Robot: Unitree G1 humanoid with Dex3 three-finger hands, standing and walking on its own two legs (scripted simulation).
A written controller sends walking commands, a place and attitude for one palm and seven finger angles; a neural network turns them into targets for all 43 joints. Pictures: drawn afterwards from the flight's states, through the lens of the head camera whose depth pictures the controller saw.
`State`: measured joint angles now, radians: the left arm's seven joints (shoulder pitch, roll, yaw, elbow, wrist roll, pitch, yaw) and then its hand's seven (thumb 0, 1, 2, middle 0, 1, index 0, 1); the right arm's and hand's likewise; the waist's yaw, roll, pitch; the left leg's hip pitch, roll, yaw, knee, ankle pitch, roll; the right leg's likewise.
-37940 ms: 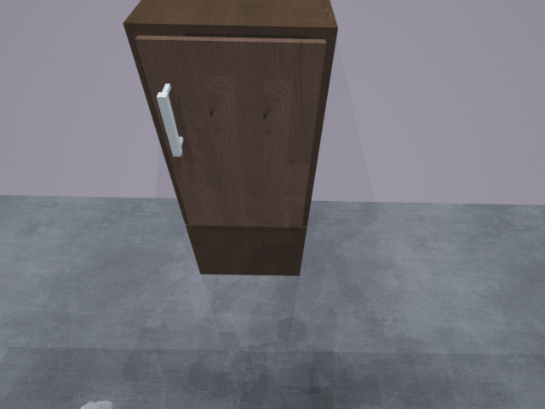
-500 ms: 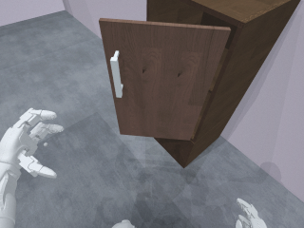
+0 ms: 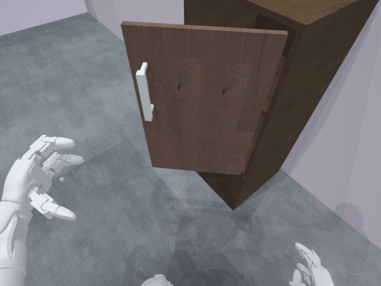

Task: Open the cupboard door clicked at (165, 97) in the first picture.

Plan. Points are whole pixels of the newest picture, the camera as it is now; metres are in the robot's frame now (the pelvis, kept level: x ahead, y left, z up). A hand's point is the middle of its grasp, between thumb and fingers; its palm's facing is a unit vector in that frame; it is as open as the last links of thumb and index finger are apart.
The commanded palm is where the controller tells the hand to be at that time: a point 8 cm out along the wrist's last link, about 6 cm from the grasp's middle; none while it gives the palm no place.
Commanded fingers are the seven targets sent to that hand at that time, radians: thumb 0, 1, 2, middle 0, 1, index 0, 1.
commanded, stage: move the hooked fingers beside the handle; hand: left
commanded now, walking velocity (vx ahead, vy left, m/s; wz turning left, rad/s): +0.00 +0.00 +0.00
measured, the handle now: (146, 93) +0.58 +0.16 +0.06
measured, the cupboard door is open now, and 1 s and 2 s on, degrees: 45 45 44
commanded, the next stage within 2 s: none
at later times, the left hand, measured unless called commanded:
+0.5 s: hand (85, 147) +0.37 +0.25 +0.08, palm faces -0.03 -1.00 -0.01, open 13.9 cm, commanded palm +0.36 +0.30 +0.08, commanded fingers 0.00 -0.50 0.30 -0.30 -1.20 -0.30 -1.20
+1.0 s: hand (103, 123) +0.45 +0.24 +0.07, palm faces -0.06 -1.00 +0.00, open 14.0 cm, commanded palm +0.43 +0.28 +0.07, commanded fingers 0.00 -0.50 0.30 -0.30 -1.20 -0.30 -1.20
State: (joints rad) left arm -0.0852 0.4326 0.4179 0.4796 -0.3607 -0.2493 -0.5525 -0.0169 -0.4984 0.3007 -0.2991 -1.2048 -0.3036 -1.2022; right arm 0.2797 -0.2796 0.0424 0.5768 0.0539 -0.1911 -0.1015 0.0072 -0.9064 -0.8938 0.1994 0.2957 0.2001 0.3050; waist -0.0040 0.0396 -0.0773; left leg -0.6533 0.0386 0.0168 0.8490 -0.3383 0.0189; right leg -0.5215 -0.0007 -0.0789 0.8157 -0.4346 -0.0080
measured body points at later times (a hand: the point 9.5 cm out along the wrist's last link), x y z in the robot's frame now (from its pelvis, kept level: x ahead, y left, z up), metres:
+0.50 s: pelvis +0.01 +0.00 +0.00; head +0.07 +0.00 +0.44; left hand +0.37 +0.31 +0.08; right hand +0.10 -0.27 -0.10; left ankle +0.05 +0.11 -0.70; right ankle -0.01 -0.12 -0.70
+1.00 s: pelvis +0.00 +0.01 -0.01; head +0.09 +0.02 +0.43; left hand +0.44 +0.29 +0.08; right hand +0.06 -0.26 -0.12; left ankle +0.05 +0.11 -0.70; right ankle -0.01 -0.12 -0.70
